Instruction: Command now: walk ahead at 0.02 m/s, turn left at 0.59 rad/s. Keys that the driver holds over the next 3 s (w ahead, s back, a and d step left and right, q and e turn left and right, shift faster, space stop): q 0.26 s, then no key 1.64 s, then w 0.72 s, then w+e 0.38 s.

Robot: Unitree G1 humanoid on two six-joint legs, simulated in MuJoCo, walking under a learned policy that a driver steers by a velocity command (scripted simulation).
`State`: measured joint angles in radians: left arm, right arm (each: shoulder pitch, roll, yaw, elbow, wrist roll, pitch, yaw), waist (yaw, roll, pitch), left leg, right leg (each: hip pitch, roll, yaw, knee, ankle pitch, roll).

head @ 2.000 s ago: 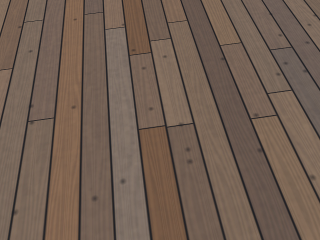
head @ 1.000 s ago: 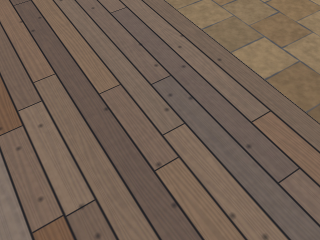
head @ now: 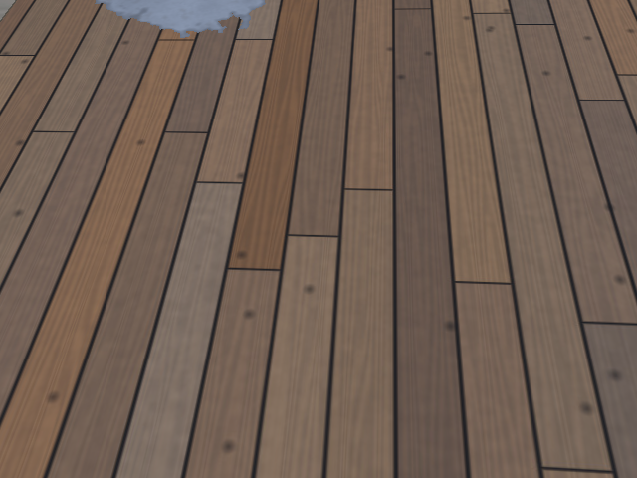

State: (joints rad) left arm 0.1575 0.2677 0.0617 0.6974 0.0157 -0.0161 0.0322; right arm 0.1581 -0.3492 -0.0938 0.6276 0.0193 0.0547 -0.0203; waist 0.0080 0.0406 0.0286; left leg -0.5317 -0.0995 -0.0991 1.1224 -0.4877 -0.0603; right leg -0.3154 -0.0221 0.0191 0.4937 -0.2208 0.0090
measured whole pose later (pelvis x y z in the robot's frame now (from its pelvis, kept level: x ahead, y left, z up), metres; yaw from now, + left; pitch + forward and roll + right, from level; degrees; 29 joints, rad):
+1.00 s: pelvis +0.02 +0.02 +0.00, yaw +15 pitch -1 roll +0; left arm 0.18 0.23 0.02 0.79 0.01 -0.02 0.01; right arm 0.20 -0.24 -0.05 0.78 -0.01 0.03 -0.02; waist 0.00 0.00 0.03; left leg -0.23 -0.04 -0.07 0.53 -0.28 0.00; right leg -0.21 -0.01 0.00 0.53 -0.30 0.00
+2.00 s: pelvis +0.03 +0.00 +0.00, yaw +15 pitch -1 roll +0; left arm 0.25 0.22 0.01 1.04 -0.01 -0.01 0.03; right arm 0.24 -0.21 -0.03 1.10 0.01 0.01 -0.05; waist 0.00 0.00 0.02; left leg -0.22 0.00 -0.06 0.56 -0.36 0.00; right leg -0.18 0.03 -0.01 0.50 -0.30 -0.04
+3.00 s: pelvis +0.46 +0.11 +0.01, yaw +6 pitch +1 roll -1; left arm 0.35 0.25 0.05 0.93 -0.01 -0.08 0.00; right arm 0.04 -0.28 -0.05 0.83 -0.01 -0.11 -0.02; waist 0.08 0.03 0.02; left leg -0.65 0.10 -0.10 0.69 -0.02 -0.03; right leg -0.12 0.11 0.07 0.27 -0.17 -0.08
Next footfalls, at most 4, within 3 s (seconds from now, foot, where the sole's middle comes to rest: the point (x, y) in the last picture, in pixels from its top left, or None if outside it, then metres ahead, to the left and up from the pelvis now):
0.26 left None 0.03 0.14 -0.77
0.64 right None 0.08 -0.09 -0.77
2.20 left None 0.07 0.16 -0.77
2.66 right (337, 464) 0.49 0.04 -0.77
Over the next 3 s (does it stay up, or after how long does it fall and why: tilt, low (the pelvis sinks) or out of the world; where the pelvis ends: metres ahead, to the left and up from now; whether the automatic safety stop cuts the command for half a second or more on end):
stays up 0.46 0.11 0.01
